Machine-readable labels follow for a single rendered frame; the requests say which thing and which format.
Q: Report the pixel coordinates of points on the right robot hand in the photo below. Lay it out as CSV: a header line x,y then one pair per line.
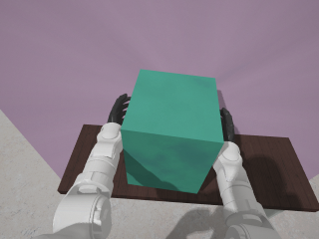
x,y
227,125

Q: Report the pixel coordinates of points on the left robot forearm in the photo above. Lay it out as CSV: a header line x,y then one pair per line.
x,y
101,166

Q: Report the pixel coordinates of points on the table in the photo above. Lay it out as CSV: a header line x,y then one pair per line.
x,y
272,166

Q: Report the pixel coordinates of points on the carton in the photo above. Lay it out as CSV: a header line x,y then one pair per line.
x,y
172,131

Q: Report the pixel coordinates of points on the left robot hand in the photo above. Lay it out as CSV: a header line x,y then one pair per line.
x,y
117,112

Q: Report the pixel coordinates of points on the robot left upper arm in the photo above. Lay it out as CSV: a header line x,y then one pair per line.
x,y
82,216

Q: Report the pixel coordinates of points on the right robot forearm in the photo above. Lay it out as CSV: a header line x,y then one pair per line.
x,y
239,202

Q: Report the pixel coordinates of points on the robot right upper arm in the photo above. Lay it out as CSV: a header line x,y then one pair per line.
x,y
245,231

